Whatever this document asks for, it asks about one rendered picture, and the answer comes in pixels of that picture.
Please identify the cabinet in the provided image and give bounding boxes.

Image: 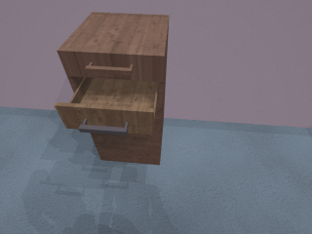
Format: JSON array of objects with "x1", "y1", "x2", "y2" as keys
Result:
[{"x1": 57, "y1": 12, "x2": 170, "y2": 165}]

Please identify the handle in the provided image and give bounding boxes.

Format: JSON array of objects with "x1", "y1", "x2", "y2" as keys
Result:
[
  {"x1": 78, "y1": 119, "x2": 129, "y2": 136},
  {"x1": 85, "y1": 65, "x2": 133, "y2": 76}
]

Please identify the drawer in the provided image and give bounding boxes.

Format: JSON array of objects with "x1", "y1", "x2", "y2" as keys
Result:
[{"x1": 54, "y1": 77, "x2": 159, "y2": 136}]

